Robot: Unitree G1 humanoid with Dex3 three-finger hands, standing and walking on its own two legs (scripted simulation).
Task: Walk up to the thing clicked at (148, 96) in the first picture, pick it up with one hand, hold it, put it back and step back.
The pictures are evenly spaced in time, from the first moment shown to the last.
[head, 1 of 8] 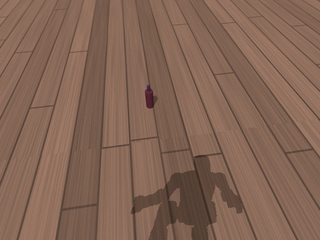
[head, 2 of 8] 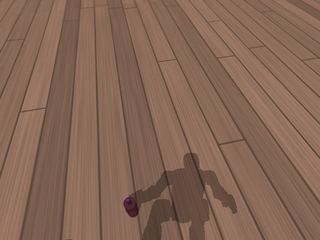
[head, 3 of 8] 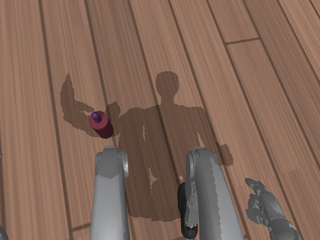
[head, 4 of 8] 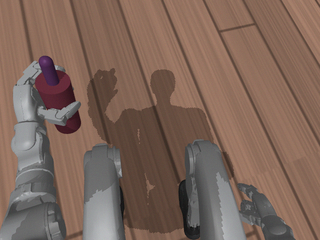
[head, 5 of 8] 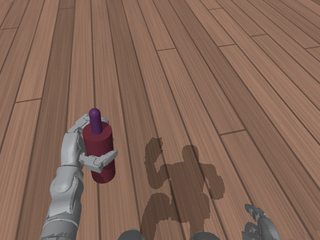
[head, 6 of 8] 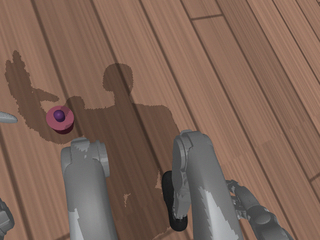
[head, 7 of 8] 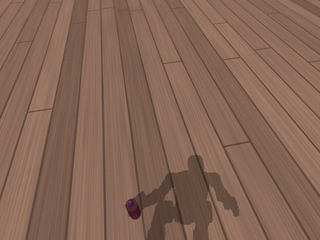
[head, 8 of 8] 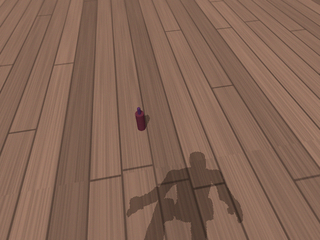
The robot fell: no
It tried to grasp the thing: yes
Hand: left
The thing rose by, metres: 0.67
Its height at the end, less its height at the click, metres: +0.00
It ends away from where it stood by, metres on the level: 0.02
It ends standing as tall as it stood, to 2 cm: yes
